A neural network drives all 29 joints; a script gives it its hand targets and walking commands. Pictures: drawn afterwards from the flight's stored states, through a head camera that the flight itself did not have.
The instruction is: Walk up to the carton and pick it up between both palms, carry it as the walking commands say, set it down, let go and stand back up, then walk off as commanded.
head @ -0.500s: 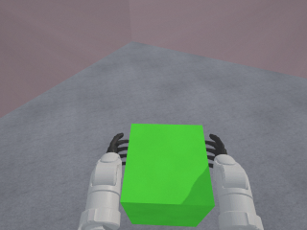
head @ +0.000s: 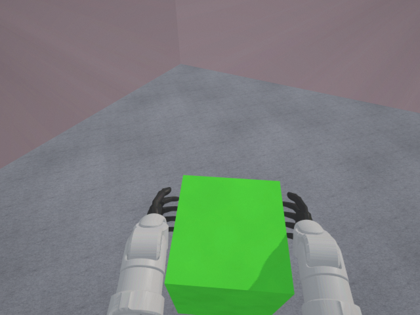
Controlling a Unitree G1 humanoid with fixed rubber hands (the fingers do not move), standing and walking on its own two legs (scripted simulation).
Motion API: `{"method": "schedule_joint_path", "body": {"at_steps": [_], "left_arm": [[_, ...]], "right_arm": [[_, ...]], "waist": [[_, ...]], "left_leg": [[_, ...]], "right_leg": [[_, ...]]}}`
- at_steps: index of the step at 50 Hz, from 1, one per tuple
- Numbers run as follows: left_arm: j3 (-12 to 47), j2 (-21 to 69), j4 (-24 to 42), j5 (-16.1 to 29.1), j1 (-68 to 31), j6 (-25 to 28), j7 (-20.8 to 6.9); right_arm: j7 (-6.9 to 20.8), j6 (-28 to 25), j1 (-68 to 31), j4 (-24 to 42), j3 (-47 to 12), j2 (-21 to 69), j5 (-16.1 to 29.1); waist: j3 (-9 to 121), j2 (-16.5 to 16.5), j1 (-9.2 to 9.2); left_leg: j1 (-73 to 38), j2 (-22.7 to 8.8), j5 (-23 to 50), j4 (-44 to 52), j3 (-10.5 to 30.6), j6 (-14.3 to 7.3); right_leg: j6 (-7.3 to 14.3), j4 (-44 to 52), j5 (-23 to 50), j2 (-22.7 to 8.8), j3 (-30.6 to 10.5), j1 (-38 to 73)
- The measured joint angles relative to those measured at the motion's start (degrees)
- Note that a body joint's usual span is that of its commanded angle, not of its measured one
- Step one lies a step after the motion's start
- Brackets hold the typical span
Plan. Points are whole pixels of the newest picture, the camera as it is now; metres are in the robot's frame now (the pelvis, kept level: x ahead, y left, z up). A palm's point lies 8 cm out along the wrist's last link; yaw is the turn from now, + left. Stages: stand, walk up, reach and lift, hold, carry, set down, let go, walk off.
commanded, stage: reach and lift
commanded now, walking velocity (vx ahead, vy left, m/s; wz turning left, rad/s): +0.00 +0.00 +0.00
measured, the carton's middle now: (226, 250) +0.29 +0.00 -0.04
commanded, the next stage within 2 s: hold in 0.26 s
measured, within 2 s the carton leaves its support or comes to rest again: neither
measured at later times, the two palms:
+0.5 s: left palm (155, 227) +0.28 +0.14 +0.05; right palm (305, 233) +0.28 -0.15 +0.05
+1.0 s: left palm (167, 226) +0.29 +0.12 +0.05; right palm (313, 231) +0.29 -0.16 +0.04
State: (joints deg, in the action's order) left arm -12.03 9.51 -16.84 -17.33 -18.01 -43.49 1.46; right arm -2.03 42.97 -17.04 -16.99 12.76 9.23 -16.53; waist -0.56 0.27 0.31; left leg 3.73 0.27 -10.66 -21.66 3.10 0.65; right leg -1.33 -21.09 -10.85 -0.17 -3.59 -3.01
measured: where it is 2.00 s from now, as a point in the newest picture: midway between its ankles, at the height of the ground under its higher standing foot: outside the picture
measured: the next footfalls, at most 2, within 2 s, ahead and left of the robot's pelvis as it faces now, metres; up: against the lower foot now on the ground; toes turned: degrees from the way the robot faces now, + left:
left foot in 1.54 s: -0.02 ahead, +0.03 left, +0.00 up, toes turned +8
right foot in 1.88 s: -0.02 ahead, -0.30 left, +0.00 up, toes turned -7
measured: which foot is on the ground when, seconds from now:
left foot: down 0.00-1.00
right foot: down 0.00-1.00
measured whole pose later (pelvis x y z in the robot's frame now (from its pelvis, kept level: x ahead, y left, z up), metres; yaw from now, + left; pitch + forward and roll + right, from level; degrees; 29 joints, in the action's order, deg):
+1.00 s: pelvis -0.01 -0.02 -0.02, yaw -2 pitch +2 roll -1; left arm -8.8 8.2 -3.7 -9.8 -15.1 -49.0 5.0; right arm -5.9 49.3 -15.3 -4.7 8.0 8.8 -11.3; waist 5.1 -0.3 1.5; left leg 21.6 -2.6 -15.9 -35.7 3.1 2.8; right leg 0.5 -34.8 -15.1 2.7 -2.4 -21.4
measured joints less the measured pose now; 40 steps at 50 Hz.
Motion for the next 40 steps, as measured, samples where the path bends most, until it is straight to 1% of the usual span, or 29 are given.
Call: {"method": "schedule_joint_path", "body": {"at_steps": [21,39,40], "left_arm": [[-0.2,-0.2,0.6,0.0,0.5,-0.6,-0.7],[-0.4,-0.1,0.4,-0.1,0.3,-0.3,-0.5],[-0.1,-0.2,0.6,-0.1,0.5,-0.3,-0.3]], "right_arm": [[0.2,1.0,-0.1,-0.1,-0.3,0.0,-0.2],[0.6,0.8,-0.5,-0.2,0.0,0.1,-0.6],[0.5,1.1,-0.3,0.2,-0.4,0.0,-0.4]], "waist": [[0.0,-0.1,-0.06],[-0.3,-0.1,-0.04],[0.8,-0.1,0.07]], "left_leg": [[0.1,-0.1,0.3,-0.6,0.4,0.3],[0.3,0.1,0.3,-0.8,0.0,0.0],[1.9,0.1,0.0,-1.5,-0.1,0.1]], "right_leg": [[0.3,-1.0,0.0,0.2,0.3,-0.2],[0.0,-1.1,0.1,0.0,-0.1,-0.5],[0.0,-2.2,-0.4,0.0,-0.1,-2.2]]}}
